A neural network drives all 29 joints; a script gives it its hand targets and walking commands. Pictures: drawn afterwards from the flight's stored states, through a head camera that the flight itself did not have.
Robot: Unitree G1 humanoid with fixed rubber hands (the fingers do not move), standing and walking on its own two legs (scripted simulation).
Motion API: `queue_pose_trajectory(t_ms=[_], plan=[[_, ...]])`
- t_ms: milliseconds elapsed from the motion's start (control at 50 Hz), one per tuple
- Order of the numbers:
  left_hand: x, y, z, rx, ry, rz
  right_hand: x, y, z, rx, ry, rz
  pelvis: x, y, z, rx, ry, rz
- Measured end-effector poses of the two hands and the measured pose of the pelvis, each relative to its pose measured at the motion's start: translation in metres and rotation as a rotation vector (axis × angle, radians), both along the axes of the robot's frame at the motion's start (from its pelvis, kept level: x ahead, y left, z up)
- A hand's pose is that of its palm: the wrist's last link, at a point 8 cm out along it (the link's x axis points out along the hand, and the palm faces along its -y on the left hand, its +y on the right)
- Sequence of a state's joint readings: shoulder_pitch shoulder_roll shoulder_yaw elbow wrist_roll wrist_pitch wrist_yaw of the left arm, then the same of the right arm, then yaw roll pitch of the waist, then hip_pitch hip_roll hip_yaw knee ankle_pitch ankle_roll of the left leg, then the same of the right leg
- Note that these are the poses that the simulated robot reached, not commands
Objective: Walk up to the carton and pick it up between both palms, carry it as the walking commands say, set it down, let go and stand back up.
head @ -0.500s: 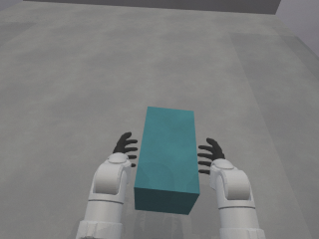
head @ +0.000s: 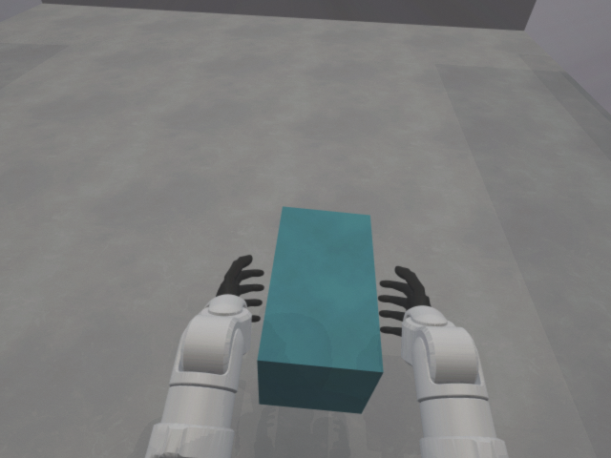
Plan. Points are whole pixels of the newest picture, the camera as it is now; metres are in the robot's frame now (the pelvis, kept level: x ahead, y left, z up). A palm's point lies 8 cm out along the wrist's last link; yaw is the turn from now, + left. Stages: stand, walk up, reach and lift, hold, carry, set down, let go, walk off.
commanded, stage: carry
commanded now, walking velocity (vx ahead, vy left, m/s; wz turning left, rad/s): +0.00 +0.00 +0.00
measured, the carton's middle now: (319, 302) +0.38 +0.00 -0.03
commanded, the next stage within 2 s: none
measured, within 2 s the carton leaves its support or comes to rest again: neither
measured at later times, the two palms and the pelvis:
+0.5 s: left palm (228, 299) +0.30 +0.12 +0.09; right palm (419, 311) +0.29 -0.12 +0.08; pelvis +0.00 +0.00 +0.00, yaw -1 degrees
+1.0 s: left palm (282, 303) +0.31 +0.05 +0.07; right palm (472, 360) +0.24 -0.17 +0.07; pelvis -0.03 +0.03 +0.00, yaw -17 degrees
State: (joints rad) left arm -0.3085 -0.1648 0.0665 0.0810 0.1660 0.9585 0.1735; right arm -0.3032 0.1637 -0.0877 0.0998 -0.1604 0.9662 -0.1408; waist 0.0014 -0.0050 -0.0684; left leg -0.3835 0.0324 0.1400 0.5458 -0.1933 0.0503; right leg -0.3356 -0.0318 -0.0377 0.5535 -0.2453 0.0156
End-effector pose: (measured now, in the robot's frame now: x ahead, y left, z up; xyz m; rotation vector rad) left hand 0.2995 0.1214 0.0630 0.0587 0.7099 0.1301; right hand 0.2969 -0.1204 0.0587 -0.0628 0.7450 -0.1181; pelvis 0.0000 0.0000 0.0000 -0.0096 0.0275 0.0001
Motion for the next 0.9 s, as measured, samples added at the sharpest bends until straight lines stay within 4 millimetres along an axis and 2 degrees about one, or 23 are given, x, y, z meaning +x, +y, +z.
queue_pose_trajectory(t_ms=[380,480,540,620,740,820,900], plan=[[0.003,0.002,0.001,0.004,-0.001,0.003,0.003,0.002,0.0,0.004,0.002,-0.003,0.002,0.002,0.0,0.001,0.002,-0.001],[-0.002,0.0,0.02,0.006,-0.05,0.033,-0.003,0.003,0.021,0.026,-0.049,-0.014,0.001,0.002,-0.003,0.006,0.015,-0.021],[-0.002,-0.004,0.026,0.014,-0.041,0.036,-0.003,0.001,0.027,0.018,-0.044,-0.024,0.0,0.001,-0.006,0.014,0.025,-0.037],[-0.004,-0.014,0.022,0.028,0.009,0.025,-0.008,-0.008,0.023,0.016,-0.003,-0.041,-0.001,-0.003,-0.012,0.021,0.017,-0.073],[-0.003,-0.042,0.015,0.056,0.086,-0.024,-0.021,-0.032,0.013,-0.015,0.073,-0.112,-0.005,-0.009,-0.012,0.034,0.032,-0.117],[0.006,-0.058,0.009,0.036,0.12,-0.087,-0.031,-0.044,0.013,-0.035,0.108,-0.228,-0.015,0.002,-0.007,0.038,0.057,-0.168],[0.013,-0.067,0.002,-0.017,0.095,-0.151,-0.042,-0.048,0.014,-0.044,0.077,-0.33,-0.024,0.018,-0.012,0.042,0.057,-0.21]])
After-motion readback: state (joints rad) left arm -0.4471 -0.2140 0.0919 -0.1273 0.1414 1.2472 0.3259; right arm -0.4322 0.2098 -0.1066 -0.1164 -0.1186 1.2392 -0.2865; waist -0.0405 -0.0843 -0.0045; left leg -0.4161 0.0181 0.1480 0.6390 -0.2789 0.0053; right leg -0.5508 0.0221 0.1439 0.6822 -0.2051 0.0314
